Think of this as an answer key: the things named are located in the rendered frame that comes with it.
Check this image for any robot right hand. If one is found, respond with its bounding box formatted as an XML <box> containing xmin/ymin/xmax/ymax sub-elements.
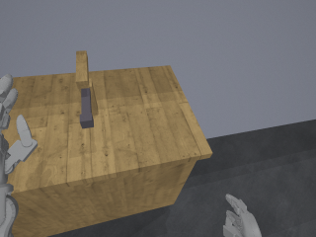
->
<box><xmin>223</xmin><ymin>194</ymin><xmax>262</xmax><ymax>237</ymax></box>

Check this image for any counter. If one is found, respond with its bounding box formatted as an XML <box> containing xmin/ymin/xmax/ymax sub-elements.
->
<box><xmin>1</xmin><ymin>50</ymin><xmax>213</xmax><ymax>237</ymax></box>

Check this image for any robot left forearm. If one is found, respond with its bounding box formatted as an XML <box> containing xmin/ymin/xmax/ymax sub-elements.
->
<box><xmin>0</xmin><ymin>184</ymin><xmax>19</xmax><ymax>237</ymax></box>

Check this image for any tap lever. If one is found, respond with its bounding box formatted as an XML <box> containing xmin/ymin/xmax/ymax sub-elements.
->
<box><xmin>79</xmin><ymin>88</ymin><xmax>94</xmax><ymax>129</ymax></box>

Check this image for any robot left hand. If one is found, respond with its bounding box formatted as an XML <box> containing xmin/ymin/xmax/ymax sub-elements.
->
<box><xmin>0</xmin><ymin>73</ymin><xmax>38</xmax><ymax>185</ymax></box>

